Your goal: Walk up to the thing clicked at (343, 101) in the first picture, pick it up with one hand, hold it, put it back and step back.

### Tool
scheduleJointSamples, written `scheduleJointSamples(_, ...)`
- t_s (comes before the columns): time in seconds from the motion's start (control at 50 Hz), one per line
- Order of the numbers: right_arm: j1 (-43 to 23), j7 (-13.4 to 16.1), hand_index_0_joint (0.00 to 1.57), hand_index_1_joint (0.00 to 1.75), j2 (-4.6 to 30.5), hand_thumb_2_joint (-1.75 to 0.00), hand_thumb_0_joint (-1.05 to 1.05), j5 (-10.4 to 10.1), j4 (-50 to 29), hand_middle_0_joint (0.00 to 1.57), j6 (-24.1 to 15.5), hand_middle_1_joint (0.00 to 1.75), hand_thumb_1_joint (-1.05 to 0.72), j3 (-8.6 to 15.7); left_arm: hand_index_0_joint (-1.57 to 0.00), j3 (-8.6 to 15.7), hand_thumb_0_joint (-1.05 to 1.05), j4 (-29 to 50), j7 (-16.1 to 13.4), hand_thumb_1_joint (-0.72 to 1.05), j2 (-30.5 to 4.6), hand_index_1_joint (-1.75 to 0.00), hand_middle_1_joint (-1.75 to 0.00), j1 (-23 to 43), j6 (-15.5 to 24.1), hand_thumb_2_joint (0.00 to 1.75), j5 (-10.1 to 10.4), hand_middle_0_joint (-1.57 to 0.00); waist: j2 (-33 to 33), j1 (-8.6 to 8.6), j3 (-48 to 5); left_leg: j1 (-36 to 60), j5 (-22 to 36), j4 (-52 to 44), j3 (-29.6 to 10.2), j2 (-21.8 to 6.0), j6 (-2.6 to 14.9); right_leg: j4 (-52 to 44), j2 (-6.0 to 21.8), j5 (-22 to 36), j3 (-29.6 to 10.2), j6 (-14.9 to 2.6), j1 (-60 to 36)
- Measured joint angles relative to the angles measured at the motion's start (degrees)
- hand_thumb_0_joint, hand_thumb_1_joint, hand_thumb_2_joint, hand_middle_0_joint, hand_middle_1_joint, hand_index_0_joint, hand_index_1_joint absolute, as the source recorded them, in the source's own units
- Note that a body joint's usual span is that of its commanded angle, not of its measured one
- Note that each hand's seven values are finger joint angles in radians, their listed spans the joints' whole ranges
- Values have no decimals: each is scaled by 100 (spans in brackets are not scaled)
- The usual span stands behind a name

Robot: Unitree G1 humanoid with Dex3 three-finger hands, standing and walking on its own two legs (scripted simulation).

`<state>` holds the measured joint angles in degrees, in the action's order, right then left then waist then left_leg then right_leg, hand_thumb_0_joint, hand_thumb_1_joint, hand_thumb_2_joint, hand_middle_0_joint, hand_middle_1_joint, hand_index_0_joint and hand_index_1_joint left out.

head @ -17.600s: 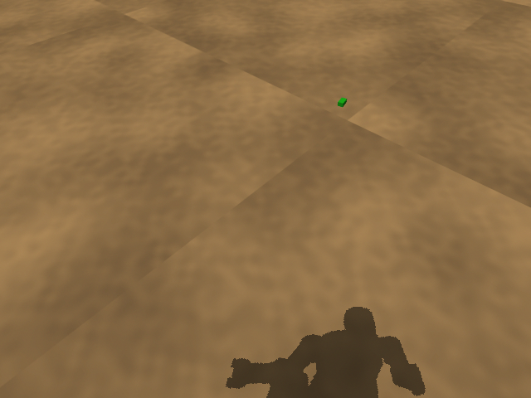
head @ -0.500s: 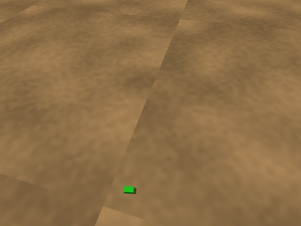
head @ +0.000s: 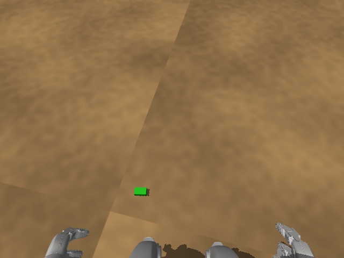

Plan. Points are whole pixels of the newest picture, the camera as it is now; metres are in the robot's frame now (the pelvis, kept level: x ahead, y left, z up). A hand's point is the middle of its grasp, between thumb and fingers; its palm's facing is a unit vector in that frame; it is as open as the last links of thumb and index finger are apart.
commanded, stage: rise first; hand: left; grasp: from above
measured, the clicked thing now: (140, 191) +0.46 +0.21 -0.70
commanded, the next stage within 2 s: none
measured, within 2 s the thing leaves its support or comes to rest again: neither
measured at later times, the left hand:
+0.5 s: hand out of the picture +0.13 +0.26 -0.19, palm faces -0.18 -0.86 -0.47, open 12.1 cm
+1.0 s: hand (102, 226) +0.24 +0.28 -0.36, palm faces -0.45 -0.47 -0.76, open 12.1 cm
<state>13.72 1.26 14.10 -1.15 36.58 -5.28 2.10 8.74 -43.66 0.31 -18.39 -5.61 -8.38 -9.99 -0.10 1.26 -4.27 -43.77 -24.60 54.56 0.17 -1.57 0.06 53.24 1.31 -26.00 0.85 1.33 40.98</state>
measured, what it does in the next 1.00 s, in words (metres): lowers itself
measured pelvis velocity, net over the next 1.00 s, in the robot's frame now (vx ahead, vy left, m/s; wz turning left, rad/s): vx -0.06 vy -0.01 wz -0.03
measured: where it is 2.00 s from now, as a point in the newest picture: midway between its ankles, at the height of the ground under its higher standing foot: outside the picture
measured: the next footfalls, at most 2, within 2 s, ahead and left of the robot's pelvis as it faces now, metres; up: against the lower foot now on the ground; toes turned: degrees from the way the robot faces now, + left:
none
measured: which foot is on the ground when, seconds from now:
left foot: down 0.00-1.00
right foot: down 0.00-1.00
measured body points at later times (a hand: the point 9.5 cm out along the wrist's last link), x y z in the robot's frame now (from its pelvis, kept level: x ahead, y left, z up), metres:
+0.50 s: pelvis +0.00 +0.00 -0.06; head +0.11 +0.01 +0.38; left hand +0.14 +0.30 -0.16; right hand +0.18 -0.25 -0.14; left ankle +0.02 +0.12 -0.68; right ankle +0.00 -0.14 -0.68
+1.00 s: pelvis -0.06 -0.01 -0.22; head +0.14 +0.00 +0.18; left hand +0.26 +0.31 -0.32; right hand +0.13 -0.28 -0.35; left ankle +0.02 +0.12 -0.68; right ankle +0.00 -0.14 -0.68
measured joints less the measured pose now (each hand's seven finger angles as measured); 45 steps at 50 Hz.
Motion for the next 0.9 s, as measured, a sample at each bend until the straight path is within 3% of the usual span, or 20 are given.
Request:
scheduleJointSamples(0.14,-222,97,21,30,-59,-91,1,50,-178,20,-146,30,-93,-8,-41,-43,-1,979,21,-24,-51,-73,-72,-464,-176,71,-110,-43,-14,-18,-67,-534,-299,616,-62,-27,-21,584,-23,-299,41,-17,501)
scheduleJointSamples(0.3,-301,114,21,30,-78,-91,1,95,-392,20,-282,30,-92,-60,-42,-112,-1,1457,68,-23,-97,-72,-71,-723,-428,69,-254,-43,50,19,-273,-1003,-508,1075,-133,-42,-32,1003,-38,-508,96,-28,929)
scheduleJointSamples(0.6,-374,-50,21,30,-47,-91,1,84,-569,20,-393,30,-92,-29,-42,-120,-1,2163,26,-22,-168,-72,-71,-1041,-294,69,-592,-43,65,-10,-399,-2202,-786,2140,-204,-41,-52,2108,-36,-833,124,-54,2118)
scheduleJointSamples(0.72,-549,-82,21,30,50,-91,1,104,-492,20,-589,30,-93,-14,-41,-136,-1,1434,-19,-25,-441,-72,-71,-376,231,70,-1096,-43,61,-17,-483,-3112,-916,2871,-227,-18,-60,2905,-13,-1016,116,-70,3039)
scheduleJointSamples(0.82,-768,-132,21,30,174,-91,1,121,-304,20,-710,30,-94,41,-42,-167,-1,1011,-68,-25,-730,-72,-71,359,897,71,-1735,-43,24,16,-547,-4156,-1094,3737,-227,-14,-83,3828,-11,-1231,75,-76,4103)
scheduleJointSamples(0.9,-910,-190,21,30,275,-91,1,123,-109,20,-666,30,-95,72,-43,-157,-1,566,-276,-25,-912,-71,-69,1082,1390,71,-2318,-45,38,30,-622,-5033,-1239,4480,-247,-29,-87,4588,-32,-1391,58,-82,4983)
